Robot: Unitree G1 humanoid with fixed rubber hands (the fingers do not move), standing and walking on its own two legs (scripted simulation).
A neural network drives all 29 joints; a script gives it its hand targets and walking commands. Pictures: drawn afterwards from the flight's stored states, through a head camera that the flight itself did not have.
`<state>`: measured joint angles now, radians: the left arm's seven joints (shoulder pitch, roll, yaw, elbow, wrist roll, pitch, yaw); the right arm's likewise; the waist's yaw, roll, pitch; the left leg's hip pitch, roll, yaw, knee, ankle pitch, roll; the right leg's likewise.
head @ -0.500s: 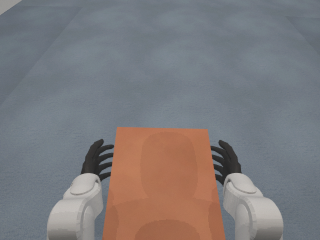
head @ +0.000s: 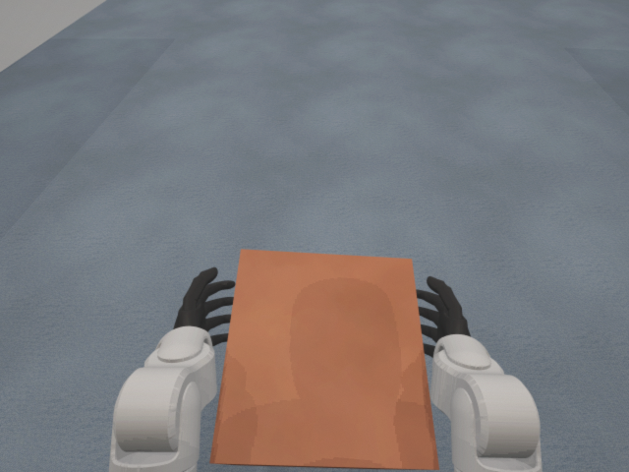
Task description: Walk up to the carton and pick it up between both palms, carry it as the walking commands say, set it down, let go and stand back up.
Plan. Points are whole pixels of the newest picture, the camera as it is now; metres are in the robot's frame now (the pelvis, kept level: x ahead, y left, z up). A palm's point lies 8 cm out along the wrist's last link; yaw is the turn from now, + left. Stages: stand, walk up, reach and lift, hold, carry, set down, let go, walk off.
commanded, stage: carry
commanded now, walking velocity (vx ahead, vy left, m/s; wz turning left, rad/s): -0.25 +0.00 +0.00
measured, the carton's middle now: (316, 371) +0.26 +0.00 -0.01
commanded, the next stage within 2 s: none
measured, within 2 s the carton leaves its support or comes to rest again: neither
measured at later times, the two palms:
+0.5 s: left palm out of the picture +0.08 +0.18 +0.09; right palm out of the picture +0.10 -0.09 +0.10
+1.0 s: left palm out of the picture -0.08 +0.11 +0.10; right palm out of the picture -0.09 -0.17 +0.11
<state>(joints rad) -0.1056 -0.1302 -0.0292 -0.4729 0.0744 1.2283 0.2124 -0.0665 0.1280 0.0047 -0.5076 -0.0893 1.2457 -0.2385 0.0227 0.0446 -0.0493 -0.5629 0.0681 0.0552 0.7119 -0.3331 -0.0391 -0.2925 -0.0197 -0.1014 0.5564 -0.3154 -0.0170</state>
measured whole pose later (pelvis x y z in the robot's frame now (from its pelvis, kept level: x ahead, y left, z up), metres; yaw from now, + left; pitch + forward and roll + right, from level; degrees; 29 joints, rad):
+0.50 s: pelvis -0.18 +0.02 +0.01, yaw +3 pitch +3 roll -2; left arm -0.17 -0.14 0.00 -0.47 0.09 1.28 0.27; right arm -0.16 0.14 -0.02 -0.43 -0.08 1.23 -0.21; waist 0.04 -0.02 0.00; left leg -0.34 0.04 0.05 0.54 -0.26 0.02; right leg -0.61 -0.01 -0.03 1.17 -0.41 0.04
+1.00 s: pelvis -0.37 -0.01 +0.00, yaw +0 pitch +4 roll +2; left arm -0.19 -0.14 0.01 -0.45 0.10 1.24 0.24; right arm -0.23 0.15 -0.03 -0.46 -0.08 1.24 -0.27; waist -0.05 -0.01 0.01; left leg -0.41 0.00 0.05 0.90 -0.52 -0.04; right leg -0.42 -0.07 -0.07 0.56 -0.20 -0.02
